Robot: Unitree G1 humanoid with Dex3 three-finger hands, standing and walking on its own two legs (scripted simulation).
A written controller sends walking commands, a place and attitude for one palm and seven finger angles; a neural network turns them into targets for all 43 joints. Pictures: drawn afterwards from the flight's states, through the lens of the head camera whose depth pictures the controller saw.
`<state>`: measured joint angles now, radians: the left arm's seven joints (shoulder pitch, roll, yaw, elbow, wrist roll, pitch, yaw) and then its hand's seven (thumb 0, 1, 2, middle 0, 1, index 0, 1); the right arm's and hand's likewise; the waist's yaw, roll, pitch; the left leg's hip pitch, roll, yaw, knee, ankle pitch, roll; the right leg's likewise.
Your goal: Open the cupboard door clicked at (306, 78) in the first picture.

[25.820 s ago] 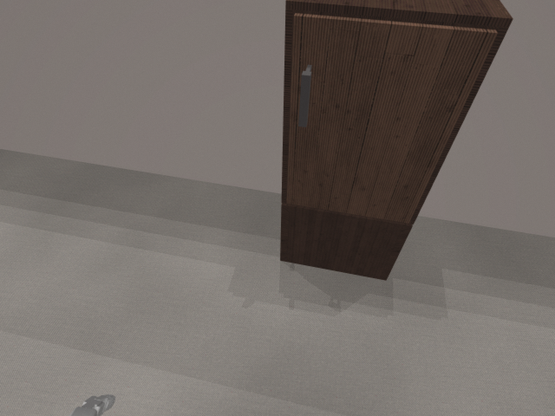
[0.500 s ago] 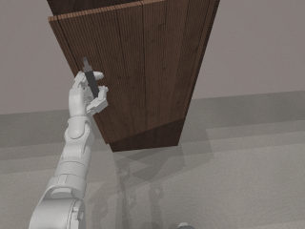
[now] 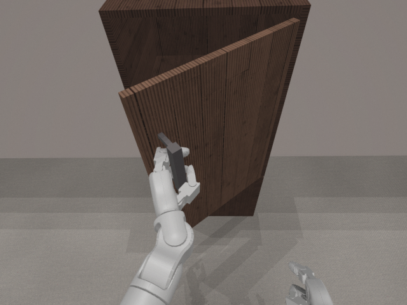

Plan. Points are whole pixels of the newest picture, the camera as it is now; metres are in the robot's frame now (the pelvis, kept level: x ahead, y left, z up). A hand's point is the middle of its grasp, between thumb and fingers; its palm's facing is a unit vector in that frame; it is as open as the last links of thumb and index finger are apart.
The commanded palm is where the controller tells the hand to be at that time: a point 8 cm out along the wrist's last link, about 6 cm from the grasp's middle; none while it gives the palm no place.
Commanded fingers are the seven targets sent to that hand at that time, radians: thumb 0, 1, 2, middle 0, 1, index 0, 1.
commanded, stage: pull the door open along its arc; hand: left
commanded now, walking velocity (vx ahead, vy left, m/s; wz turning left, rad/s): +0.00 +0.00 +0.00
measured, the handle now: (172, 163) +0.37 +0.08 +0.08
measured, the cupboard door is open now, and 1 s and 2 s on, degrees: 39 39 44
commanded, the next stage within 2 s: open thumb and fingers to let go in 0.08 s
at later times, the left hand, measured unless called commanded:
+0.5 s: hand (190, 189) +0.32 +0.04 +0.08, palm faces +0.38 -0.92 -0.12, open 8.6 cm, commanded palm +0.27 +0.06 +0.07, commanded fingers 0.00 -0.29 0.39 -0.31 -1.22 -0.31 -1.22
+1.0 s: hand (196, 188) +0.32 +0.03 +0.08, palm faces +0.32 -0.94 -0.10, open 15.3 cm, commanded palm +0.27 +0.06 +0.07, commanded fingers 0.00 -0.50 0.30 -0.15 -0.30 -0.15 -0.30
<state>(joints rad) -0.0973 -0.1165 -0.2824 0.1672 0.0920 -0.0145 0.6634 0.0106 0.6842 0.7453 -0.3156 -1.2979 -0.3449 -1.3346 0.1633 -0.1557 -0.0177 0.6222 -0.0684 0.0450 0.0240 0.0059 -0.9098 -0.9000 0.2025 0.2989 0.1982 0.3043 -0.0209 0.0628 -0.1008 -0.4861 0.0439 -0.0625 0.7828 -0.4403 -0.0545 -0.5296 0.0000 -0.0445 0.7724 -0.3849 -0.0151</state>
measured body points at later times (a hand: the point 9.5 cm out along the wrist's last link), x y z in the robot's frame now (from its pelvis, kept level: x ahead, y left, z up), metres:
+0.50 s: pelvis -0.02 -0.01 -0.01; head +0.01 -0.04 +0.44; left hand +0.29 +0.09 +0.09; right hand +0.16 -0.22 -0.12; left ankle -0.03 +0.15 -0.71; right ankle +0.00 -0.11 -0.71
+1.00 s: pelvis -0.04 +0.01 -0.01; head -0.01 -0.01 +0.44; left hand +0.30 +0.08 +0.08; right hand +0.13 -0.20 -0.13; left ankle -0.03 +0.15 -0.71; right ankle +0.00 -0.11 -0.71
